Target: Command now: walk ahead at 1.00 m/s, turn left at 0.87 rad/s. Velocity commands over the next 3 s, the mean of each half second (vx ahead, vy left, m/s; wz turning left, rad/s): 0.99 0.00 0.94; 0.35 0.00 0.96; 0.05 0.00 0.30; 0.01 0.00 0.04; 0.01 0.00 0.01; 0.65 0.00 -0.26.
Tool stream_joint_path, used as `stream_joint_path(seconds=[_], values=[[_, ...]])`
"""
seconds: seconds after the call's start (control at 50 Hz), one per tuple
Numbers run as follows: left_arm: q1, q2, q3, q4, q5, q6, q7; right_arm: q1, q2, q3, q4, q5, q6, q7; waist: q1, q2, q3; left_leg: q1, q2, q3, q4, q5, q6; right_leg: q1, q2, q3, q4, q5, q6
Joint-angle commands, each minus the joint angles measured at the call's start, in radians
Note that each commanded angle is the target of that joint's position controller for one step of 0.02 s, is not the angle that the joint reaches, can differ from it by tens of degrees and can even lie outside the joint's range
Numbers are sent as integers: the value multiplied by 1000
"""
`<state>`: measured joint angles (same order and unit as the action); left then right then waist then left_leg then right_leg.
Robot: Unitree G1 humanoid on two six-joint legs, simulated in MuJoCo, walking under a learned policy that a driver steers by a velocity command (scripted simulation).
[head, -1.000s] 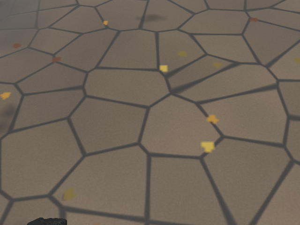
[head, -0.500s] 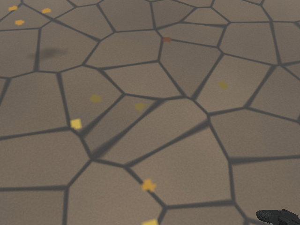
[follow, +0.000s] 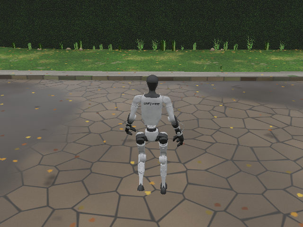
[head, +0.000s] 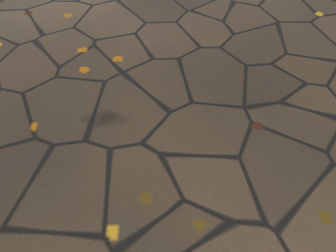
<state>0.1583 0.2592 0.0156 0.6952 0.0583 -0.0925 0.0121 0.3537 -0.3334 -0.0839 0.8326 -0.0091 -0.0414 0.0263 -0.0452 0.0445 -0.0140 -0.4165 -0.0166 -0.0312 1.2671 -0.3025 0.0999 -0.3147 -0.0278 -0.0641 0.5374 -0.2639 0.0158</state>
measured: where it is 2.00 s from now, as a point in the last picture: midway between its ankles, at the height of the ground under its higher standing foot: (135, 194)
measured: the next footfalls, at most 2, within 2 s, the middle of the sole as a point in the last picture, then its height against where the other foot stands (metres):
left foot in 0.30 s outside the picture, level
right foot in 0.68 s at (148, 168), level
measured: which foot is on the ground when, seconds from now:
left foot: up 0.00-0.28, down 0.30-0.66, up 0.68-1.00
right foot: down 0.00-0.30, up 0.32-0.66, down 0.68-1.00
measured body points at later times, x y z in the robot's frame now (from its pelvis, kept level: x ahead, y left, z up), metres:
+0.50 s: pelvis +0.46 +0.06 +0.00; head +0.49 +0.06 +0.45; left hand +0.53 +0.35 -0.07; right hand +0.61 -0.19 -0.14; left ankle +0.42 +0.07 -0.73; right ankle +0.61 -0.08 -0.65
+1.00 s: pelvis +0.72 +0.11 +0.00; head +0.74 +0.15 +0.45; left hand +0.53 +0.34 -0.11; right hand +1.06 +0.14 -0.07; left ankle +0.68 +0.23 -0.68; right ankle +0.85 +0.07 -0.73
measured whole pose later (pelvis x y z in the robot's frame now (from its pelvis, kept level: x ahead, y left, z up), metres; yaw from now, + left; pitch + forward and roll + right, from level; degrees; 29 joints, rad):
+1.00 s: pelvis +0.72 +0.11 +0.00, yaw +57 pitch +0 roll -1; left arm 0.28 0.30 0.04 0.71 0.03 -0.02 0.02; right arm 0.08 -0.33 -0.07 0.58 -0.02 0.09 0.05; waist 0.04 0.00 0.10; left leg -0.56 0.02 0.04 0.92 -0.29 0.01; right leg -0.28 -0.12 -0.25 0.51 -0.20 0.00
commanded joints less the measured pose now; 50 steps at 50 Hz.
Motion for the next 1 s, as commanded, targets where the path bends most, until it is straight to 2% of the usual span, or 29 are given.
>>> stream_joint_path(seconds=[0.02,0.06,0.1,0.14,0.18,0.22,0.26,0.28,0.3,0.32,0.34,0.36,0.38,0.42,0.46,0.5,0.54,0.6,0.64,0.66,0.68,0.7,0.72,0.74,0.76,0.8,0.84,0.92,1.0], values=[[185,66,32,39,-23,-25,-3,-111,28,17,-131,-23,22,30,72,-153,32,-402,123,-39,25,24,-4,302,-275,275,-303,84,-119],[199,47,28,70,-38,-37,-13,-192,43,28,-183,-26,39,43,53,-135,50,-452,132,-16,6,63,-6,297,-266,153,-332,253,-103],[168,59,30,85,-38,-47,-11,-263,41,41,-232,-28,37,58,24,-134,77,-421,125,21,-99,181,-1,246,-218,3,-368,392,-79],[140,90,36,93,-38,-51,-6,-330,22,52,-260,-23,36,75,11,-96,116,-312,104,91,-297,294,11,183,-174,-116,-424,441,-59],[175,136,42,109,-37,-51,-3,-376,19,61,-270,-21,34,84,12,-77,137,-161,42,188,-453,344,44,177,-161,-197,-412,735,-43],[236,202,57,111,-38,-38,9,-321,-21,52,-243,-20,31,77,-21,-106,68,-37,-46,253,-492,298,73,286,-177,-208,-249,1190,-24],[186,269,75,87,-28,-4,24,-46,-92,22,-166,-21,26,58,-176,-146,-82,270,-96,211,-506,214,119,266,-221,-181,131,1360,-30],[149,268,75,68,-21,10,21,170,-138,-7,-93,-20,23,37,-260,-117,-173,549,-97,134,-573,192,157,126,-211,-163,449,1196,-39],[131,212,71,67,-17,13,4,149,-193,-44,-79,16,38,7,-221,70,-141,707,-32,-9,-648,114,181,-133,-10,-160,866,197,-15],[264,124,38,-42,-19,-3,-3,23,-330,-59,-139,-27,54,2,-26,221,-242,912,229,-529,-697,250,365,-487,57,-40,1212,-261,34],[155,180,35,-90,-24,-28,-3,83,-310,-66,-174,-22,64,-15,-120,55,-358,939,285,-760,-904,-49,427,-597,46,144,1213,-181,26],[96,187,29,-98,-23,-41,-5,52,-254,-56,-147,-14,55,-28,-80,-56,-161,747,278,-752,-1018,-137,370,-620,-17,164,1070,-123,13],[76,179,25,-99,-16,-39,-5,15,-203,-41,-128,-10,40,-32,-12,-117,-33,549,235,-666,-1033,-75,322,-554,-60,159,931,-100,14],[118,160,16,-78,18,4,-3,-45,-159,-20,-132,-9,6,-36,79,-145,61,256,143,-510,-1030,103,289,-393,-96,158,802,-142,35],[90,137,10,-96,20,39,-7,-59,-136,-10,-130,-2,-19,-27,105,-126,89,79,81,-423,-1063,116,282,-311,-119,135,640,-168,62],[-37,96,-5,-156,2,36,-16,-74,-145,-15,-127,0,-31,-24,93,-106,145,-48,20,-338,-1053,418,241,-218,-99,85,422,16,72],[-73,61,-19,-164,-20,28,-23,-64,-155,-27,-115,7,-23,-18,64,-71,96,-68,-50,-250,-970,621,159,-57,-29,44,220,263,46],[-67,95,-8,-156,-33,23,-15,9,-163,-40,-93,15,-2,-17,17,-17,0,68,-63,-308,-823,654,66,69,58,63,56,363,21],[64,150,14,-120,-31,14,5,-27,-182,-48,-111,11,4,-27,93,-12,-69,130,-84,-335,-589,675,0,216,83,93,-44,373,16],[197,189,29,-86,-25,2,15,-42,-155,-43,-124,17,-3,-26,162,-36,-122,87,-120,-304,-371,571,-34,364,18,124,-82,450,0],[302,247,39,-75,-6,-5,23,0,-21,-13,-154,28,-3,-32,159,-207,-238,-76,-193,-183,-49,-235,-58,588,-283,335,-13,802,-50],[279,280,49,-111,3,7,10,182,-37,-6,-191,50,6,-53,60,-343,-467,-191,-193,-110,200,-437,-78,730,-577,678,35,1008,-186],[180,244,63,-127,-15,19,20,159,-95,-16,-160,8,21,-57,66,-259,-464,-220,-98,-83,258,-259,-78,614,-520,706,-37,745,-237],[103,142,32,-141,-21,28,26,54,-112,-22,-169,-9,35,-46,68,-189,-317,-225,-56,-51,197,-164,-88,457,-420,527,-80,577,-209],[70,90,15,-129,-19,40,27,-1,-107,-25,-177,-16,51,-28,60,-159,-204,-229,-27,-35,145,-130,-102,348,-350,393,-108,501,-177],[73,110,20,-99,-32,47,29,-29,-81,-22,-196,-19,92,4,47,-209,-93,-177,7,-22,77,-128,-124,189,-307,234,-158,579,-166],[81,130,32,-76,-31,41,19,-54,-43,-11,-222,-14,110,9,28,-196,-76,-156,16,-1,2,-105,-123,141,-307,154,-184,616,-176],[41,149,47,-70,-25,45,14,-143,-33,-1,-279,-16,126,20,5,-193,-68,-85,70,25,-198,17,-99,67,-339,21,-212,470,-165],[46,181,61,-67,-24,62,1,-208,-29,7,-300,-5,124,26,24,-228,-46,82,21,89,-439,23,-80,-7,-308,-66,-186,309,-125]])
